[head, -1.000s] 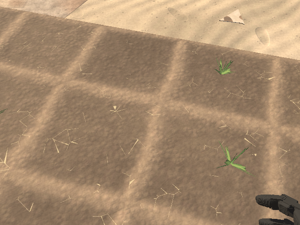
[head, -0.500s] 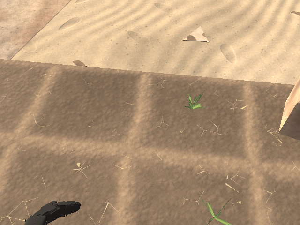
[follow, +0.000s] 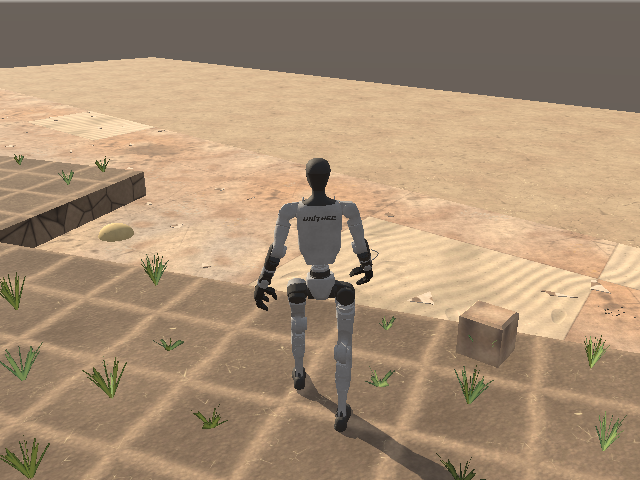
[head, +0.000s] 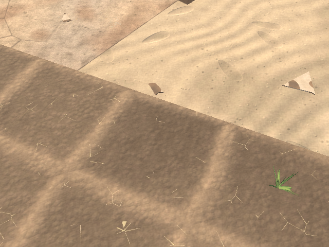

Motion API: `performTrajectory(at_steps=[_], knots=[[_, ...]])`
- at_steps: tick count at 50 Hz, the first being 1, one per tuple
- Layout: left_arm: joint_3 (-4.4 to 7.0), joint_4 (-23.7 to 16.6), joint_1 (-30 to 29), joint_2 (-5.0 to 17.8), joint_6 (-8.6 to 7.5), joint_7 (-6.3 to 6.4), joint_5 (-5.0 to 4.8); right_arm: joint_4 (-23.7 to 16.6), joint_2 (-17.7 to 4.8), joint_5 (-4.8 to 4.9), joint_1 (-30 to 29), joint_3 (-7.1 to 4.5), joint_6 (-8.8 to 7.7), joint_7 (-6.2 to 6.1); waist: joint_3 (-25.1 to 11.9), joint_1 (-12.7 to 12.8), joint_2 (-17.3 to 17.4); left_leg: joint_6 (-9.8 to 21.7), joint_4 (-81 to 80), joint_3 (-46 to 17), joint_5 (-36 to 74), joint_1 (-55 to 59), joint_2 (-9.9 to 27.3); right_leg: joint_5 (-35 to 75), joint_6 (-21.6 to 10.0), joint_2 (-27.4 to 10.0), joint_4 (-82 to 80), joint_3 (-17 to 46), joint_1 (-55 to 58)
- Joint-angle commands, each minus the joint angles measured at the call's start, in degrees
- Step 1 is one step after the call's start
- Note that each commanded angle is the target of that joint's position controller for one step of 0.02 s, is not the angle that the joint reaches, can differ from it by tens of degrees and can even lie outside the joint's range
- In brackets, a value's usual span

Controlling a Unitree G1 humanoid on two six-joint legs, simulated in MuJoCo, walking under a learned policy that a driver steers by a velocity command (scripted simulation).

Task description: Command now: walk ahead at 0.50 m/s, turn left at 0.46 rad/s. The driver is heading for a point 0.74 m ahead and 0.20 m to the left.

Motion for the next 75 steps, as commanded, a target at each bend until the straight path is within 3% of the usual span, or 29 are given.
performTrajectory(at_steps=[1, 2, 3, 4, 5, 6, 8, 12, 17, 22, 26, 27, 28, 29, 30, 31, 34, 48, 50, 52, 53, 54, 55, 56, 58, 62, 71, 74, 75], knots=[[2.87, -3.1, -2.1, 11.4, 1.14, 1.2, -0.26, -3.9, -8.3, 0.01, 4.9, -3.47, -0.51, 0.3, -4.2, -6.7, -6.1, 3.6, -1.4, 4.8, -5.7, 10.3, -4.9, 57.4, -6.1, -15.5, 16.2, 1.0, -0.2], [2.3, -3.8, -1.6, 10.2, 1.35, 1.67, 0.11, -1.5, -11.8, 0.3, 14.4, -5.45, -0.26, -0.43, -9.4, -10.9, -3.9, 5.8, -2.8, 2.6, -3.6, 25.3, -5.9, 53.7, -4.1, -12.9, 29.7, -0.4, -8.1], [0.37, -6.4, 2.8, 4.9, 0.27, 1.31, 1.69, -0.9, -18.8, 0.24, 20.2, -7.32, 0.15, -1.55, -16.3, -9.9, 8.5, 14.2, -3.2, -21.9, -5.1, 47.6, 8.4, 23.6, -0.4, -6.3, 51.7, -0.8, -31.0], [-0.87, -7.3, 2.6, 2.8, -1.99, 0.34, 1.65, -2.2, -18.1, 0.69, 19.6, -6.55, -0.29, -1.34, -23.8, -8.4, 11.8, 21.7, -14.3, -48.8, -13.8, 57.5, 16.5, -12.9, 1.0, 2.9, 64.4, 10.8, -45.8], [0.39, -8.4, -3.3, 7.7, -3.63, -0.64, -0.73, -2.3, -13.8, 0.16, 18.9, -5.33, -0.66, -1.29, -19.1, -10.9, 6.6, 18.2, -16.5, -43.0, -16.0, 54.9, 15.1, -9.9, -0.4, -1.1, 66.7, 16.5, -51.9], [0.21, -9.7, -6.7, 7.8, -4.5, -0.88, -1.53, -2.4, -11.8, -0.03, 16.3, -4.84, -0.94, -1.46, -12.2, -9.9, 3.3, 15.9, -16.6, -34.8, -13.0, 47.3, 12.9, -4.8, -1.5, -3.6, 63.5, 15.3, -52.8], [0.74, -9.4, -7.4, 7.9, -4.29, -0.11, 0.78, -4.0, -8.9, -0.4, 9.7, -3.83, -0.96, -1.68, -5.3, -5.4, -1.1, 13.3, -18.3, -24.7, -1.5, 31.9, 8.6, 1.4, -0.9, -7.4, 53.6, 14.8, -46.2], [0.56, -10.0, -6.2, 5.5, -2.06, 0.09, 1.68, -4.7, -9.9, -0.49, 8.7, -4.15, -1.17, -2.67, -3.4, -2.9, 0.8, 14.1, -21.5, -18.6, 8.4, 21.7, 5.5, 6.8, 2.4, -7.1, 45.3, 13.3, -41.1], [-0.48, -12.9, -17.0, 2.9, -2.3, -0.22, 1.26, -3.0, -11.1, 0.22, 12.7, -4.6, -0.49, -4.05, -1.2, -6.8, 2.2, 9.9, -20.5, -14.7, 2.4, 18.8, 1.4, 24.1, 3.9, -3.4, 24.0, 12.8, -37.5], [0.26, -14.7, -21.4, 5.0, -3.35, -1.5, 0.38, -1.2, -10.7, 0.7, 16.1, -4.63, 0.4, -4.41, -1.1, -8.0, 3.3, 8.5, -15.1, -21.7, -2.0, 24.8, 4.0, 23.6, 2.2, -1.3, 15.2, 14.9, -34.5], [2.33, -12.4, -10.0, 8.3, -4.41, -1.08, 0.6, -1.9, -8.0, 0.37, 14.1, -3.93, 0.9, -4.31, -6.4, -1.5, 4.5, 5.1, -2.1, -23.1, 3.1, 24.8, 1.3, 18.3, -3.0, -3.0, 10.9, 14.8, -17.0], [3.17, -11.7, -1.6, 11.4, -4.45, -0.55, 1.39, -3.0, -4.7, -0.57, 14.5, -2.65, 0.7, -4.08, -14.6, 1.7, -1.8, 3.0, 13.5, -18.2, -5.4, 17.7, -2.4, 15.4, -6.7, -12.7, 12.2, 24.1, -2.0], [4.24, -9.5, 3.1, 15.3, -3.55, -0.75, 1.55, -4.4, -1.7, 1.15, 23.2, -1.67, 0.2, -3.98, -21.1, -2.0, -20.9, -0.8, 31.4, -11.1, -31.7, -3.2, -10.0, 3.6, -16.4, -25.3, 8.0, 50.3, 15.8], [3.2, -10.2, 2.0, 9.8, -3.24, -1.05, 0.13, -3.0, -8.2, 1.73, 22.0, -2.71, 0.17, -4.23, -17.0, -0.5, -14.8, -1.6, 38.9, -12.1, -30.0, -10.4, -4.9, -10.2, -15.3, -25.7, 4.8, 54.8, 13.2], [2.31, -10.8, -0.4, 6.5, -2.89, -0.76, 0.12, -3.7, -11.3, 1.29, 15.3, -3.68, 0.45, -4.19, -9.5, 1.2, -9.3, -2.0, 40.7, -11.0, -24.3, -12.0, -3.1, -8.7, -12.5, -22.8, 3.9, 45.4, 6.2], [1.8, -11.1, -3.3, 5.7, -2.48, -0.67, 0.78, -4.3, -10.7, 0.69, 12.2, -3.76, 0.7, -4.26, -5.3, 0.2, -5.8, -2.4, 39.9, -9.3, -20.2, -10.3, -1.2, -1.0, -11.0, -20.3, 2.9, 38.0, -0.8], [1.16, -10.1, -6.3, 3.5, -2.53, -0.46, 1.28, -5.3, -7.5, 0.84, 11.0, -3.91, 1.24, -3.49, -0.7, -2.5, -8.7, -2.9, 34.5, -7.8, -15.1, -5.3, 2.2, 11.5, -9.8, -15.2, -1.1, 24.6, -11.2], [3.45, -3.9, -0.9, 10.5, -0.78, -0.22, -1.25, -11.1, -3.3, 0.49, -5.2, -2.46, 1.07, -0.39, 3.4, 0.3, -4.9, -0.3, 3.1, 0.3, -2.0, -1.8, 0.7, 32.2, -9.0, -17.5, -1.9, 3.9, -3.8], [3.82, -3.8, -2.2, 12.1, -0.06, 0.04, -1.92, -10.7, -5.6, -0.55, -1.4, -3.72, 1.11, -0.44, 0.6, -3.2, -6.7, 1.9, 0.2, 3.0, -6.2, 5.9, -3.2, 54.0, -7.7, -17.1, 7.0, 2.1, -1.9], [2.87, -3.9, -2.4, 10.2, 0.09, 0.38, -1.6, -6.7, -10.8, -1.06, 13.0, -6.34, 1.24, -1.52, -8.0, -11.0, -4.3, 4.9, -6.2, 1.7, 9.4, 30.2, -4.9, 52.9, -3.3, -12.5, 27.9, -0.9, -11.4], [0.75, -6.1, 1.0, 4.0, -0.52, -0.04, 2.22, -6.2, -16.4, -1.62, 17.0, -6.93, 1.59, -2.74, -16.0, -8.3, 10.5, 11.0, 0.2, -17.2, 36.6, 51.4, 10.3, 4.3, 0.5, -5.9, 49.1, -0.9, -31.1], [-0.52, -4.6, 6.2, 4.0, -1.19, -0.9, 0.92, -7.6, -15.4, -1.74, 15.9, -5.62, 1.24, -2.24, -29.6, -7.1, 12.8, 21.2, -5.7, -38.6, 35.7, 58.7, 22.2, -20.7, 2.0, -0.5, 63.7, 10.5, -39.2], [1.17, -4.1, 0.7, 9.4, -1.02, -1.15, -1.39, -7.1, -11.6, -1.48, 15.1, -4.73, 1.26, -1.59, -26.7, -9.8, 2.9, 18.5, -7.5, -30.8, 34.9, 53.1, 18.8, -17.0, 1.8, -3.6, 65.2, 15.1, -40.1], [0.78, -6.0, -3.8, 8.3, -0.86, -1.01, -2.08, -6.2, -10.1, -0.88, 11.5, -4.09, 0.93, -1.41, -17.0, -8.3, 2.9, 15.8, -8.2, -22.6, 34.0, 45.7, 15.8, -13.8, 1.5, -5.6, 62.0, 13.3, -43.4], [0.82, -5.0, -4.9, 7.3, 0.11, 0.27, -0.34, -5.5, -7.2, -0.61, 5.5, -3.14, 0.42, -1.57, -8.9, -4.5, -0.2, 12.3, -12.3, -15.6, 30.0, 31.2, 11.3, -7.5, 1.9, -8.4, 54.6, 12.9, -39.5], [0.63, -3.0, -0.4, 4.6, 2.56, 1.48, 0.41, -3.7, -6.3, -2.18, 1.1, -2.84, -0.75, -2.0, -8.7, -0.4, 2.0, 12.3, -16.8, -7.8, 32.6, 19.1, 8.6, 0.9, 3.8, -7.6, 45.7, 12.3, -28.1], [0.58, -3.9, -8.2, 3.8, 3.8, 1.41, 1.01, 2.6, -5.0, -1.8, 1.5, -1.81, 1.03, -2.94, -4.9, -2.5, 3.2, 8.7, -16.5, -8.5, 2.7, 17.9, 7.3, 10.0, 1.6, -5.8, 19.7, 11.8, -19.3], [1.22, -4.4, -8.8, 8.5, 3.31, 1.58, 1.72, 4.9, -3.0, -2.43, 7.6, -1.11, 0.88, -2.88, -3.7, -5.9, -6.2, 1.0, -10.8, -5.4, -13.2, 14.6, -0.8, 30.3, -2.1, -11.3, 11.5, 16.9, -11.7], [1.29, -3.6, -10.8, 7.8, 3.47, 1.47, 1.02, 5.6, -2.1, -2.19, 9.7, -0.98, 1.04, -3.11, -4.0, -7.7, -11.4, -0.6, -11.9, -2.9, -14.6, 17.2, -3.1, 19.9, -4.1, -10.9, 11.3, 16.9, -15.7]])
